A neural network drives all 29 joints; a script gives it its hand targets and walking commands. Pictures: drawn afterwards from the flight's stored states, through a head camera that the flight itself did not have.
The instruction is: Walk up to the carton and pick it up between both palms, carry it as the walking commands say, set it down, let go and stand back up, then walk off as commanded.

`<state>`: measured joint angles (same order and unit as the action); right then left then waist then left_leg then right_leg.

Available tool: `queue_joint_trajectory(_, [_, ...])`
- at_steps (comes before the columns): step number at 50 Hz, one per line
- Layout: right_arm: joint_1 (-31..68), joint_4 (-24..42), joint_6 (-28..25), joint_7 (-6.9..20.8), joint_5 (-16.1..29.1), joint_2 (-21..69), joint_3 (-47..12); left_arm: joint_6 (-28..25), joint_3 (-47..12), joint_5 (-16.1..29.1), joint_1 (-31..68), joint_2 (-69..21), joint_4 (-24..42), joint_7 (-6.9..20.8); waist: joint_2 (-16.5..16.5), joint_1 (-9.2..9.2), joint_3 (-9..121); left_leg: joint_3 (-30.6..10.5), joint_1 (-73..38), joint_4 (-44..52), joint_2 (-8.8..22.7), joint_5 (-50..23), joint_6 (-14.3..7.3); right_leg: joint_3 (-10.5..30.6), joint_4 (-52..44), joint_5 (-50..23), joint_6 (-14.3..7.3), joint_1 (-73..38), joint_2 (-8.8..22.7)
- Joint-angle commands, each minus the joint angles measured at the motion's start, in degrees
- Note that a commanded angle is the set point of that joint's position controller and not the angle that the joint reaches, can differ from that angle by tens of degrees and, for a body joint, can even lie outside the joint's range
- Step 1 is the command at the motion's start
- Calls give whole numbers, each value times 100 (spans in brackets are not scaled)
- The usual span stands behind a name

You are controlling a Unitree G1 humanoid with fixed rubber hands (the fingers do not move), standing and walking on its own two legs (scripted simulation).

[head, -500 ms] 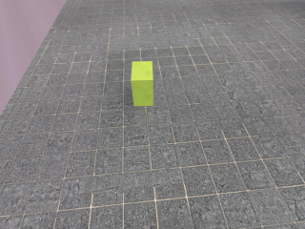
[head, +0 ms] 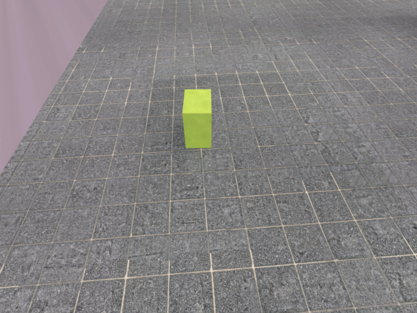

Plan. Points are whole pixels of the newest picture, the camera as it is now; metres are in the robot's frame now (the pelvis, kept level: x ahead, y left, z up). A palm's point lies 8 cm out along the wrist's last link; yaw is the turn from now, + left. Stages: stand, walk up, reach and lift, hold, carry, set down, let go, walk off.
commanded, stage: stand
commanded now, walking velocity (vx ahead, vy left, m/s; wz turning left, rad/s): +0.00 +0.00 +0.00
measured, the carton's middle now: (198, 118) +1.42 +0.09 -0.63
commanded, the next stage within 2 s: none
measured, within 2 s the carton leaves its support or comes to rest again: neither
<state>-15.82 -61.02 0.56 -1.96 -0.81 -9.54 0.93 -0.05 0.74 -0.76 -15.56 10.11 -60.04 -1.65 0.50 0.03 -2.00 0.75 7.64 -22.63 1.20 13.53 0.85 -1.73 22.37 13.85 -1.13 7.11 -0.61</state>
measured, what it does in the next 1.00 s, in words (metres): stands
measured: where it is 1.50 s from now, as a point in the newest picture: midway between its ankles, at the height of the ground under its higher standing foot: outside the picture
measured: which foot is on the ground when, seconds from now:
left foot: down 0.00-1.00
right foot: down 0.00-1.00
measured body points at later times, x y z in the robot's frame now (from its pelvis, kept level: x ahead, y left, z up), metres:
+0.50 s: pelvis -0.02 +0.01 +0.00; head -0.01 +0.01 +0.45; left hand -0.04 +0.23 -0.16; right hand -0.03 -0.21 -0.16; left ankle -0.01 +0.13 -0.74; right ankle -0.02 -0.11 -0.74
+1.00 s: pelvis -0.01 +0.01 +0.00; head +0.00 +0.01 +0.45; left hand -0.04 +0.22 -0.16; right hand -0.04 -0.20 -0.16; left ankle -0.01 +0.13 -0.74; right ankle -0.02 -0.11 -0.74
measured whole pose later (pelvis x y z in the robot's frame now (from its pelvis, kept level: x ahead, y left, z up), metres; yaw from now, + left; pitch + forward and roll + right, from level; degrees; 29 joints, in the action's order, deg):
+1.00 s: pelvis -0.01 +0.01 +0.00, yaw +0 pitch -1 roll +0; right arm -19.0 -64.7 -0.4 -2.2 -0.7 -7.3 -0.1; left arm -0.7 -0.2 -0.7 -19.3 7.1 -65.0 -2.3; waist -0.1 0.0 -1.7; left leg 0.6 9.8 -23.8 0.4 13.0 0.1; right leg -1.4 23.7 13.4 -0.3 9.3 0.3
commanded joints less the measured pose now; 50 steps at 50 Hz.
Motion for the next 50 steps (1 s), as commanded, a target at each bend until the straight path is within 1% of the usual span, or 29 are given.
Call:
queue_joint_trajectory(1, [-381,-5,-49,-20,5,-537,68,-19,78,-2,-318,418,23,-14,-232,-20,-247,-458,146,450,486,-693,-172,503,-426,-600,-96,253,555])
queue_joint_trajectory(6, [-369,-74,-71,-16,3,-474,48,-7,69,-5,-431,370,-117,-28,-122,-10,-314,-501,254,534,459,-345,-214,481,-437,-427,-47,331,534])
queue_joint_trajectory(13, [-453,-175,-93,-10,5,-394,20,-17,46,-7,-614,303,-266,-44,-85,2,-315,-514,354,540,420,-229,-246,478,-392,-367,-34,372,538])
queue_joint_trajectory(27, [-662,-303,-108,-21,6,-265,-23,-45,-5,-3,-807,164,-408,-65,-74,-4,-320,-480,442,434,378,-365,-255,472,-318,-451,-39,412,553])
queue_joint_trajectory(50, [-814,-340,-116,-38,16,-173,-48,-78,-43,6,-874,92,-482,-78,-50,-7,-313,-423,408,316,380,-595,-239,478,-322,-592,-67,398,564])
